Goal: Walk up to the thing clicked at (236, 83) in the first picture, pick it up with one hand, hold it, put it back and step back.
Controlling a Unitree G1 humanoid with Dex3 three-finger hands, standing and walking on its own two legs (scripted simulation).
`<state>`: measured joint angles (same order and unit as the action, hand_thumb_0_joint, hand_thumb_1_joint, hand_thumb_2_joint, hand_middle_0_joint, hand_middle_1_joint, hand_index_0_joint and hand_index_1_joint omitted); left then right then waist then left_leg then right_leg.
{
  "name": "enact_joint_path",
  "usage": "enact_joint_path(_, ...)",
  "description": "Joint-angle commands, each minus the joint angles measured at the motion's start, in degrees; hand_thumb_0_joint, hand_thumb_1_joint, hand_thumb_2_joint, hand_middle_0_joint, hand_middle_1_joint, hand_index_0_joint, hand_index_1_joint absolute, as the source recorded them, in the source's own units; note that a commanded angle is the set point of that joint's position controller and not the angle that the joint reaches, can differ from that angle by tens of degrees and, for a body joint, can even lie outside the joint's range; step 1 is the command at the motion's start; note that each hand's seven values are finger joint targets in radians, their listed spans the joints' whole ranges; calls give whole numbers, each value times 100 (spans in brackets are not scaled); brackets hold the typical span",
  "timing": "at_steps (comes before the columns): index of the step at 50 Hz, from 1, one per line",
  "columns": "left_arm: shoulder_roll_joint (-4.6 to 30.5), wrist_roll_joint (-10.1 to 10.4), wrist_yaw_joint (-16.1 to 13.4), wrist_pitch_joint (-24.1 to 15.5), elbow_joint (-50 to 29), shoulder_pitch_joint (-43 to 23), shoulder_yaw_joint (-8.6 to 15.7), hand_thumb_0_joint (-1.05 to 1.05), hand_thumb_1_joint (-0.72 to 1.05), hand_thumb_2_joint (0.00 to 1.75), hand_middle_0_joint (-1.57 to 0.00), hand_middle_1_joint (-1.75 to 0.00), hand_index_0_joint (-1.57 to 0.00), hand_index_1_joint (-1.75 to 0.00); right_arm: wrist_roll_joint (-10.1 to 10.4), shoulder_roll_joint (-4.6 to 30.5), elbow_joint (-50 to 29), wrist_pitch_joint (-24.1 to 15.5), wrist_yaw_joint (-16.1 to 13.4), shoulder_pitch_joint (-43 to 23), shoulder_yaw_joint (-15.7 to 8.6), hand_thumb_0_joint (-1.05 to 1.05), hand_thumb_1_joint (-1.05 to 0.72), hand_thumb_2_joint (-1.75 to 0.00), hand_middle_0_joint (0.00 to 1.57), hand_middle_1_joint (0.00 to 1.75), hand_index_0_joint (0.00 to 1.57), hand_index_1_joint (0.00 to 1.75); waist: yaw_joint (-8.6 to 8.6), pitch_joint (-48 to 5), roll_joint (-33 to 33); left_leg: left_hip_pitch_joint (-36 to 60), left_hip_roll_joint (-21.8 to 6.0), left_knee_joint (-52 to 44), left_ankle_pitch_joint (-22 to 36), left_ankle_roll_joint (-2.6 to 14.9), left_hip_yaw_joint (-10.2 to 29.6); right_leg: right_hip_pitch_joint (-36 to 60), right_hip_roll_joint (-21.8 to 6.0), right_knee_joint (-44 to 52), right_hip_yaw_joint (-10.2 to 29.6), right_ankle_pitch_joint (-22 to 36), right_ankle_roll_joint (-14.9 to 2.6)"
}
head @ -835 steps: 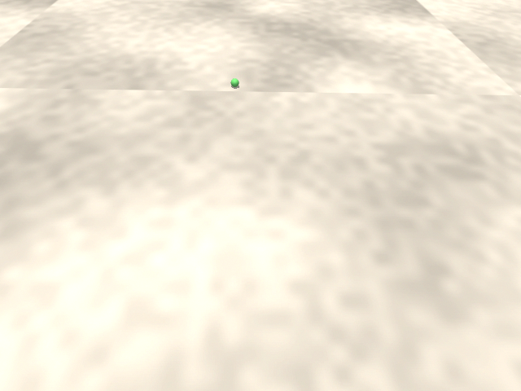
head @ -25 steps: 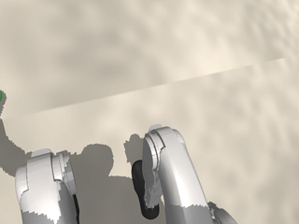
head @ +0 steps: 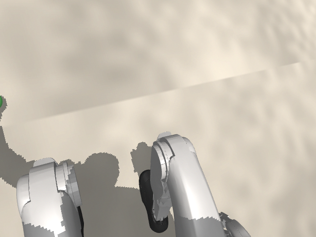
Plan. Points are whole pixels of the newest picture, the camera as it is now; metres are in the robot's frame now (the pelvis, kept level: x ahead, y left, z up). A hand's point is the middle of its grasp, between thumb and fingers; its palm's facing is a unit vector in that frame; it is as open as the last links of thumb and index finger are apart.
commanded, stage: rise first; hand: left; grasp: from above
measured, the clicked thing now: out of the picture +0.49 +0.33 -0.29
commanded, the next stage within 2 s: approach in 1.72 s
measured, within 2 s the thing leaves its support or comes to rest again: neither
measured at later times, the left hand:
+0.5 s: hand out of the picture +0.45 +0.36 -0.17, palm faces -0.45 -0.10 -0.89, open 13.4 cm
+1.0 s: hand out of the picture +0.45 +0.36 -0.17, palm faces -0.46 -0.11 -0.88, open 13.6 cm
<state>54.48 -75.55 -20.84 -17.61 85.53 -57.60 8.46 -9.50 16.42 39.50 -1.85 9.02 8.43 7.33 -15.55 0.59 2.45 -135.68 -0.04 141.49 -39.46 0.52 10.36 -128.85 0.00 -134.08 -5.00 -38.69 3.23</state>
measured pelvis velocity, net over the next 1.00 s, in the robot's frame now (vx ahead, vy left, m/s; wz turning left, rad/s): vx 0.00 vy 0.00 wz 0.00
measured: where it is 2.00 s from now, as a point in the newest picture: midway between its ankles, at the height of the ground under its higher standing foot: (117, 226)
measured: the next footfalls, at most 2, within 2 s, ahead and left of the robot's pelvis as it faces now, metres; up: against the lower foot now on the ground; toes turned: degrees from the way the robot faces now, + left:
none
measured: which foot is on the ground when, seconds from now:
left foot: down 0.00-1.00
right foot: down 0.00-1.00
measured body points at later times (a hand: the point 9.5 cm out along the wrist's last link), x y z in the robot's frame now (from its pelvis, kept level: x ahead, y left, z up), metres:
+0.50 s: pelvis +0.00 +0.00 +0.00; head +0.25 +0.10 +0.36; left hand +0.47 +0.36 -0.12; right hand +0.06 -0.27 -0.08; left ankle +0.07 +0.12 -0.28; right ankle +0.11 -0.14 -0.28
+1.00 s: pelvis +0.00 +0.00 +0.00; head +0.25 +0.10 +0.36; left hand +0.47 +0.36 -0.12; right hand +0.06 -0.27 -0.08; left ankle +0.07 +0.12 -0.28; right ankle +0.11 -0.14 -0.28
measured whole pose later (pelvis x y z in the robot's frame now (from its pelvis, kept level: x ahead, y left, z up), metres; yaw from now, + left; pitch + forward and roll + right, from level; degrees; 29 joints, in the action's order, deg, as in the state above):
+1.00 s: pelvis +0.00 +0.00 +0.00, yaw +0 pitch +32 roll -12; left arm 54.3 -75.0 -20.0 -18.1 85.5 -57.1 8.5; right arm -9.6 16.7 39.4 -1.7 9.0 8.3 7.5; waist -15.4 1.0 2.2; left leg -135.3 -0.1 141.4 -39.4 0.3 10.6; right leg -128.7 0.3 -133.9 -5.1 -38.4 3.4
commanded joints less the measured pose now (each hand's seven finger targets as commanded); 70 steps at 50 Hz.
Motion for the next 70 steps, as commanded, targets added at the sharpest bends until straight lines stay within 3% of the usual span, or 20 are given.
enact_joint_path(1,1510,101,-111,35,-835,-1577,146,0,-41,90,-20,-90,-20,-90,11,1608,-36,-12,-69,1213,-514,0,-89,-89,20,30,20,30,-19,-3718,-2368,3283,3,-1586,1132,38,-541,1495,185,1152,-594,1220,-510)
enact_joint_path(4,1556,146,-62,50,-863,-1395,213,0,-39,89,-20,-90,-20,-90,30,1635,-73,-2,-58,1208,-520,0,-89,-89,20,30,20,30,65,-3807,-2397,3430,3,-1608,1282,10,-504,1533,172,1103,-598,1306,-516)
enact_joint_path(6,1450,175,-44,11,-934,-1484,151,0,-41,90,-19,-91,-19,-91,25,1599,-71,5,-51,1219,-514,0,-89,-90,20,30,20,30,-7,-3946,-2428,3531,-10,-1577,1325,18,-495,1580,184,1107,-599,1359,-505)
enact_joint_path(8,1572,166,-66,-18,-996,-1474,246,0,-41,90,-18,-91,-18,-91,36,1624,-63,25,-61,1208,-539,0,-89,-89,20,30,20,30,47,-3985,-2370,3450,-1,-1529,1334,23,-520,1583,181,1121,-591,1363,-514)
enact_joint_path(12,1641,125,-122,-74,-984,-1615,292,0,-41,90,-20,-89,-20,-89,13,1614,-38,22,-53,1242,-513,0,-89,-89,20,30,20,30,-27,-3800,-2259,3198,9,-1483,1211,47,-578,1645,204,1188,-578,1284,-509)
enact_joint_path(23,1592,23,-232,-37,-712,-1575,193,0,-43,92,-18,-91,-18,-91,-4,1600,-30,-20,-65,1186,-490,0,-89,-89,20,30,20,30,16,-3821,-2485,3378,-3,-1586,1084,25,-558,1509,208,1138,-595,1191,-514)
enact_joint_path(28,1525,91,-211,34,-578,-1563,139,0,-42,91,-19,-90,-18,-91,3,1597,-14,-30,-56,1218,-468,0,-89,-89,20,30,20,30,-93,-3721,-2226,3161,7,-1492,1201,69,-561,1609,208,1145,-586,1324,-499)
enact_joint_path(33,1648,145,-162,17,-804,-1535,267,0,-40,89,-19,-90,-19,-90,-2,1648,-29,-41,-57,1240,-488,0,-89,-89,20,30,20,30,-21,-3853,-2399,3401,5,-1487,1443,25,-546,1653,179,1086,-590,1449,-505)
enact_joint_path(36,1546,129,-99,15,-763,-1561,200,0,-43,90,-17,-92,-17,-92,4,1617,-46,-23,-47,1239,-499,0,-89,-89,20,30,20,30,-67,-3800,-2360,3364,-4,-1508,1305,27,-540,1568,197,1121,-599,1336,-515)
enact_joint_path(40,1662,138,-99,-38,-836,-1442,292,0,-44,92,-18,-90,-17,-91,7,1665,-78,0,-62,1202,-504,0,-89,-89,20,30,20,30,25,-3722,-2393,3256,23,-1535,1168,12,-557,1586,176,1154,-595,1202,-536)
enact_joint_path(41,1727,104,-91,-63,-1114,-1575,284,0,-44,92,-17,-91,-17,-91,-1,1572,-72,4,-53,1190,-480,0,-89,-89,20,30,20,30,74,-4037,-2539,3402,-1,-1520,1257,27,-595,1749,206,1143,-553,1317,-508)
enact_joint_path(42,1760,92,-84,-60,-1107,-1641,285,0,-45,93,-18,-91,-17,-92,7,1596,-61,22,-59,1206,-495,0,-90,-89,20,30,20,30,52,-4168,-2477,3405,-8,-1456,1334,42,-593,1758,217,1139,-554,1394,-508)
enact_joint_path(46,1396,198,-110,-60,-779,-1465,165,0,-45,94,-15,-92,-15,-92,-9,1588,-31,11,-59,1202,-497,0,-89,-89,20,30,20,30,-79,-3633,-2142,3084,13,-1519,1008,63,-577,1593,216,1238,-594,1129,-500)
enact_joint_path(50,1548,117,-100,-61,-720,-1549,161,0,-44,92,-17,-92,-16,-92,-5,1643,-40,-2,-67,1204,-480,0,-89,-89,20,30,20,30,-95,-3476,-2140,3018,21,-1507,965,60,-559,1535,202,1218,-596,1070,-521)
enact_joint_path(55,1699,96,-197,-98,-992,-1782,242,0,-44,92,-15,-94,-16,-93,1,1618,-22,6,-72,1205,-463,0,-89,-89,20,30,20,30,9,-4034,-2463,3396,10,-1529,1274,31,-544,1664,211,1104,-601,1342,-508)
enact_joint_path(58,1460,46,-226,-59,-671,-1605,115,0,-47,95,-13,-94,-13,-95,-2,1629,-36,5,-78,1168,-480,0,-89,-89,20,30,20,30,-50,-3841,-2508,3479,-9,-1580,1271,-2,-463,1383,199,1039,-663,1293,-524)
enact_joint_path(63,1524,34,-255,53,-568,-1538,145,0,-46,94,-15,-93,-14,-94,26,1617,-64,-4,-67,1132,-486,0,-89,-89,20,30,20,30,1,-3704,-2481,3335,6,-1634,1158,9,-516,1353,192,1068,-619,1247,-534)
enact_joint_path(64,1475,67,-241,57,-597,-1602,139,0,-46,94,-15,-92,-15,-93,11,1658,-81,-13,-67,1151,-472,0,-89,-89,20,30,20,30,-92,-3570,-2472,3318,9,-1622,1195,8,-498,1357,179,1070,-634,1277,-521)
enact_joint_path(66,1571,52,-233,55,-832,-1666,162,0,-47,95,-15,-93,-15,-94,12,1606,-72,-23,-63,1168,-464,0,-89,-89,20,30,20,30,-5,-3866,-2542,3420,3,-1585,1246,26,-545,1526,191,1102,-588,1343,-511)
enact_joint_path(70,1517,108,-169,68,-700,-1657,127,0,-47,94,-14,-95,-14,-95,12,1635,-65,-41,-58,1221,-469,0,-89,-89,20,30,20,30,-121,-3671,-2295,3153,22,-1495,1155,53,-559,1535,190,1163,-585,1256,-518)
